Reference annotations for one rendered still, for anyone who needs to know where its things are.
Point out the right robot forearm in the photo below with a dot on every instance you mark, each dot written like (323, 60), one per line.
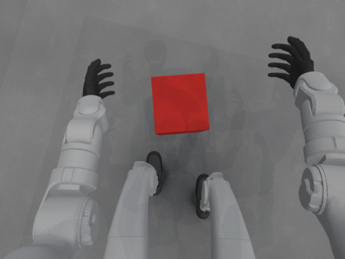
(322, 113)

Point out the robot left foot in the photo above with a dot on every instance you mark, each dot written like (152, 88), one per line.
(155, 160)

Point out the left robot hand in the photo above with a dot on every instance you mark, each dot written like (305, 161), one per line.
(92, 79)

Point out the left robot forearm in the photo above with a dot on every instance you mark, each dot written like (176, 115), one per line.
(75, 174)

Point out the right robot upper arm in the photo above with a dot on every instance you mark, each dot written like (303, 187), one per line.
(322, 191)

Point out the left robot upper arm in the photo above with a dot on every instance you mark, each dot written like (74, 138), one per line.
(64, 226)

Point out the carton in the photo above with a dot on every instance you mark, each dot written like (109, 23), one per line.
(180, 104)

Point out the robot right shin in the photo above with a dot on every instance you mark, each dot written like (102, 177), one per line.
(213, 175)

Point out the right robot hand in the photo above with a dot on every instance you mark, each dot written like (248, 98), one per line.
(299, 60)

